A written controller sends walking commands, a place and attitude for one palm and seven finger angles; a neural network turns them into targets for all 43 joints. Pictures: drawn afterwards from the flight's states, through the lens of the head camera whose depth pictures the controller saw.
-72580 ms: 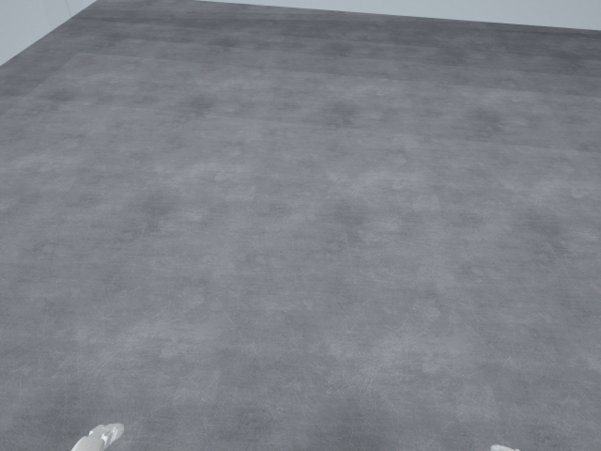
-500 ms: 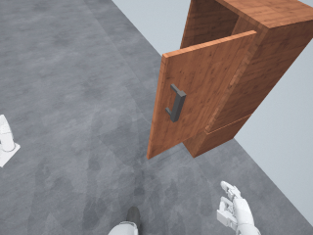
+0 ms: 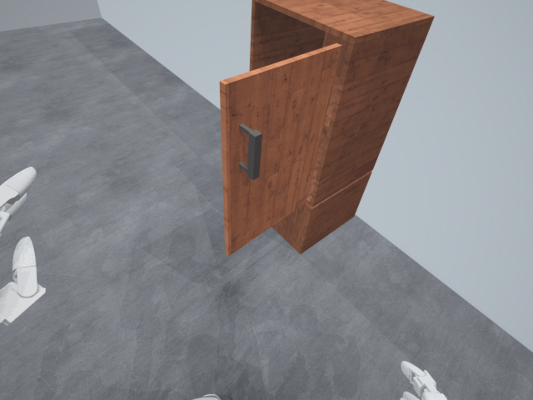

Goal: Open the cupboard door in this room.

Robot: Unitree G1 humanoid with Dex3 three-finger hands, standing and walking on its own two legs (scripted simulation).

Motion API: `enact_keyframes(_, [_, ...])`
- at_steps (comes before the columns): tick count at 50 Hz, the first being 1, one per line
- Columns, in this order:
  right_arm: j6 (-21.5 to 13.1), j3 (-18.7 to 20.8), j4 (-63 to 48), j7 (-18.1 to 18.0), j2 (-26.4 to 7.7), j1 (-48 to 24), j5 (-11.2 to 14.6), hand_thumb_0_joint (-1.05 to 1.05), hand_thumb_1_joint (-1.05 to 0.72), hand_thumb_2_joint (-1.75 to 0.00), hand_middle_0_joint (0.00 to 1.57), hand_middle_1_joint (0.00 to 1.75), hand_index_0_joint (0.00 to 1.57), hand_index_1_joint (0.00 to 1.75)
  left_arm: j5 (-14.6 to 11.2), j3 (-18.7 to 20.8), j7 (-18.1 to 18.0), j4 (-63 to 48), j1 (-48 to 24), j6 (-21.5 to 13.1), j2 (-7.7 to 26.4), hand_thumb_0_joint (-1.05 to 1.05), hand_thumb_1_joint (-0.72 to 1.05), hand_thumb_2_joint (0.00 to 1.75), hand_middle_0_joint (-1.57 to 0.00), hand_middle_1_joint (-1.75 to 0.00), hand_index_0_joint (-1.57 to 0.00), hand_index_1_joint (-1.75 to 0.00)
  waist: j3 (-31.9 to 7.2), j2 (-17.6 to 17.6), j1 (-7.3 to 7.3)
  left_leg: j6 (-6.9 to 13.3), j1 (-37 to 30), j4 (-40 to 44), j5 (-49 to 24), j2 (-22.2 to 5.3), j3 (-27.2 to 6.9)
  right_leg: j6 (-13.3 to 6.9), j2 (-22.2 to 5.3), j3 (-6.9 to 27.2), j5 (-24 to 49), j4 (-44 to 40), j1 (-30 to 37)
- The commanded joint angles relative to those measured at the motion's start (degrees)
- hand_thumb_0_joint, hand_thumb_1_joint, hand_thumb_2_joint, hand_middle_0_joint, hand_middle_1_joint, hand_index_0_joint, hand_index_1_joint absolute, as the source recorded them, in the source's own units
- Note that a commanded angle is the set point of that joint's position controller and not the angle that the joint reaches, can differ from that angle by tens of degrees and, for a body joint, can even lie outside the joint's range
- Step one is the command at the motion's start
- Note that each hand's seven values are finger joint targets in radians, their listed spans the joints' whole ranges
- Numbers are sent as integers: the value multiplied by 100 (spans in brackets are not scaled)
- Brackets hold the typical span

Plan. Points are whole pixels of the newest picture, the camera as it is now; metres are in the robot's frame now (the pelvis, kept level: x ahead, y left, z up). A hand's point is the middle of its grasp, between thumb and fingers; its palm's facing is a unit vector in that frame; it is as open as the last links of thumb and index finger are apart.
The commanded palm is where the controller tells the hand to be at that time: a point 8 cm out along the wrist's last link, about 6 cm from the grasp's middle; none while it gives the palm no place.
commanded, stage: stop stepping back and stand still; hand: left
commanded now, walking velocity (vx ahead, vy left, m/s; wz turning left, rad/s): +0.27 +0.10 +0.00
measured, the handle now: (248, 151) +0.65 +0.06 +0.01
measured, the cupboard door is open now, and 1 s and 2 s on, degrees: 94 94 94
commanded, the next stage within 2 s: let the arm hang, fingers relaxed in 1.18 s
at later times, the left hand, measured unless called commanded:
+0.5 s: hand out of the picture +0.14 +0.29 +0.19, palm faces +0.50 -0.71 -0.49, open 7.5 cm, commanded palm +0.08 +0.32 +0.18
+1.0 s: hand (7, 276) +0.20 +0.28 +0.18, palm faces +0.45 -0.72 -0.53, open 7.4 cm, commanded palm +0.14 +0.30 +0.18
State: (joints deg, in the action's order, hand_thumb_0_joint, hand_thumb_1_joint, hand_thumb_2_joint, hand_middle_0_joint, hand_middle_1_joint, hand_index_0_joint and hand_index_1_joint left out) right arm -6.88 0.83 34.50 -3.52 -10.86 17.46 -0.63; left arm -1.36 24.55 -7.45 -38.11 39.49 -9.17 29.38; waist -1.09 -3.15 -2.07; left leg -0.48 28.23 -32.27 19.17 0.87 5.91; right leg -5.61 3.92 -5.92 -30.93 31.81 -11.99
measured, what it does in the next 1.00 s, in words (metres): steps on the spot: left foot, then left foot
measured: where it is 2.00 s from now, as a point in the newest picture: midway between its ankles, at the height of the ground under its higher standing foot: outside the picture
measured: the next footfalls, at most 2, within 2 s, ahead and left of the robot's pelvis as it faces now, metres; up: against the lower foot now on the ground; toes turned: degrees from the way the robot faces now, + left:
left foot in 0.34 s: -0.03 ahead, +0.17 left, +0.00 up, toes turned +6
left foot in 0.84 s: +0.03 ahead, +0.12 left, +0.00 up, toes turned +4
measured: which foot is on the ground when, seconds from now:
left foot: up 0.00-0.32, down 0.34-0.58, up 0.60-0.82, down 0.84-1.00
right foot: down 0.00-1.00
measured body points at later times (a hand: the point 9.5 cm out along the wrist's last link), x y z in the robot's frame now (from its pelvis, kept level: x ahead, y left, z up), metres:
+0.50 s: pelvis -0.05 +0.01 +0.00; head -0.06 +0.02 +0.45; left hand +0.11 +0.32 +0.22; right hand +0.10 -0.21 -0.09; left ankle -0.07 +0.17 -0.73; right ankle +0.00 -0.07 -0.70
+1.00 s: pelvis +0.00 +0.00 +0.01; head +0.02 +0.00 +0.46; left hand +0.17 +0.31 +0.21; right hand +0.18 -0.25 -0.07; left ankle -0.01 +0.12 -0.73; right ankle +0.00 -0.08 -0.73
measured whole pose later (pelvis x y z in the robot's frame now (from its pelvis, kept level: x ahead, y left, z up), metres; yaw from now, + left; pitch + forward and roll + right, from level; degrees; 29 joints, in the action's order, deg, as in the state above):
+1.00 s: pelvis +0.00 +0.00 +0.01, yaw +1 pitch +0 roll +0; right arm -6.2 1.6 34.6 -4.1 -13.1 10.4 0.9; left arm -1.9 27.0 -9.5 -26.8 32.3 -14.2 24.9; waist 2.0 0.4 -0.3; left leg -0.1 13.1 -28.8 16.1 -1.6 3.2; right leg -3.0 1.6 -5.8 -15.2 27.4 -12.8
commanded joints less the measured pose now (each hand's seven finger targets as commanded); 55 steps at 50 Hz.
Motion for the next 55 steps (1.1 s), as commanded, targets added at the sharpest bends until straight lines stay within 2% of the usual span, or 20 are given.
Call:
enact_keyframes(1, [-33,360,-250,-85,-934,-941,-161,0,-90,-90,20,30,20,30,-44,1577,-181,-615,-1819,-379,1323,0,90,90,-20,-30,-20,-30,361,-281,-47,-166,1207,-4983,-60,-107,-997,-831,-2887,3544,-1671,-2784,-2287])
enact_keyframes(2, [12,313,-375,-45,-782,-868,-120,0,-90,-90,20,30,20,30,-33,1491,-154,-55,-2138,-396,1317,0,90,90,-20,-30,-20,-30,-7,-575,-209,-204,664,-5192,-511,-381,-937,-574,-2602,2838,-2385,-2803,-2701])
enact_keyframes(4, [-35,284,-474,-150,-807,-893,12,0,-90,-90,20,30,20,30,-14,935,-116,1027,-1947,-424,763,0,90,90,-20,-30,-20,-30,163,109,-114,-59,933,-4444,-724,-379,-539,-248,-1940,2303,-2476,-2554,-1903])
enact_keyframes(6, [-83,269,-386,-222,-863,-1154,97,0,-90,-90,20,30,20,30,-51,471,-99,1289,-1769,-460,402,0,90,90,-20,-30,-20,-30,456,609,138,30,1216,-3528,-489,-369,-417,-34,-1860,2298,-1667,-2366,-1146])
enact_keyframes(9, [-184,191,-349,-275,-816,-996,23,0,-90,-90,20,30,20,30,61,-20,-169,871,-1959,-527,110,0,90,90,-20,-30,-20,-30,228,-276,141,162,497,-1947,72,-259,-53,235,-1718,1753,-648,-2297,-362])
enact_keyframes(12, [-349,124,-479,-336,-694,-1010,-60,0,-90,-90,20,30,20,30,91,178,-327,268,-1734,-510,266,0,90,90,-20,-30,-20,-30,-338,-1077,253,296,-819,-100,560,-48,358,77,-1535,1339,-821,-2060,-27])
enact_keyframes(14, [-412,148,-562,-371,-711,-859,-96,0,-90,-90,20,30,20,30,57,538,-417,-181,-1543,-530,526,0,90,90,-20,-30,-20,-30,-614,-651,165,310,-1685,992,313,45,364,30,-1251,1135,-587,-1382,64])
enact_keyframes(15, [-396,169,-631,-371,-752,-757,-77,0,-90,-90,20,30,20,30,13,641,-418,-333,-1513,-562,571,0,90,90,-20,-30,-20,-30,-568,-17,88,396,-2130,1307,340,-187,7,160,-1049,1010,-151,-672,-235])
enact_keyframes(17, [-335,207,-711,-298,-833,-719,-63,0,-90,-90,20,30,20,30,23,810,-453,-745,-1584,-715,679,0,90,90,-20,-30,-20,-30,-307,2063,79,1059,-2941,1791,10,-1990,-2564,574,-382,174,45,1495,-2131])
enact_keyframes(18, [-339,209,-631,-262,-774,-770,-74,0,-90,-90,20,30,20,30,75,939,-447,-705,-1656,-739,850,0,90,90,-20,-30,-20,-30,13,1735,37,1278,-2586,1998,-640,-2310,-2768,575,-348,334,71,2428,-2430])
enact_keyframes(22, [-392,228,-471,-80,-701,-906,8,0,-90,-90,20,30,20,30,87,817,-290,-264,-1441,-655,562,0,90,90,-20,-30,-20,-30,565,2170,112,976,-941,1889,72,-1687,-1176,599,-751,301,1028,1649,-1345])
enact_keyframes(26, [-367,234,-444,-91,-829,-837,68,0,-90,-90,20,30,20,30,32,515,-243,498,-1120,-537,211,0,90,90,-20,-30,-20,-30,369,1425,185,616,-192,1051,722,-1198,-416,662,-236,-290,1269,169,457])
enact_keyframes(28, [-319,235,-452,-84,-745,-845,79,0,-90,-90,20,30,20,30,52,489,-266,793,-1232,-477,278,0,90,90,-20,-30,-20,-30,289,100,171,355,191,-366,946,-688,-318,390,-730,860,807,-778,755])
enact_keyframes(29, [-295,243,-526,-72,-687,-900,92,0,-90,-90,20,30,20,30,74,533,-276,699,-1360,-429,474,0,90,90,-20,-30,-20,-30,153,-1238,160,173,496,-1775,1030,-172,-186,-84,-1810,2735,671,-1553,548])
enact_keyframes(30, [-311,257,-517,-68,-758,-1003,72,0,-90,-90,20,30,20,30,63,651,-300,584,-1554,-467,671,0,90,90,-20,-30,-20,-30,115,-1366,207,130,536,-2827,1118,-120,-514,-376,-2429,3349,1311,-1857,365])
enact_keyframes(35, [-190,138,-519,-45,-585,-1166,66,0,-90,-90,20,30,20,30,29,871,-317,-144,-1321,-749,688,0,90,90,-20,-30,-20,-30,-359,-388,169,24,-440,-1905,232,-339,-471,-313,-1889,1642,2058,-1482,183])
enact_keyframes(39, [-268,129,-634,-135,-552,-1076,14,0,-90,-90,20,30,20,30,-45,1016,-450,-652,-999,-822,692,0,90,90,-20,-30,-20,-30,-519,115,208,89,-1503,210,-430,-79,-144,-133,-1557,1250,1820,-1334,280])
enact_keyframes(42, [-252,229,-729,-122,-776,-1040,37,0,-90,-90,20,30,20,30,-132,961,-448,-563,-629,-832,489,0,90,90,-20,-30,-20,-30,-360,1297,258,328,-1811,1217,-1510,-882,-1251,427,-853,844,1962,-510,146])
enact_keyframes(46, [-187,209,-650,-69,-755,-973,123,0,-90,-90,20,30,20,30,-96,952,-313,385,-436,-714,398,0,90,90,-20,-30,-20,-30,-197,1425,192,254,-1178,985,-2425,-938,-1037,530,-616,665,2921,-488,604])
enact_keyframes(55, [-75,177,-838,-58,-783,-1003,156,0,-90,-90,20,30,20,30,-139,613,-273,-77,-819,-539,447,0,90,90,-20,-30,-20,-30,-861,231,158,104,-1552,477,-2244,-566,-598,452,-1018,977,4499,-657,994])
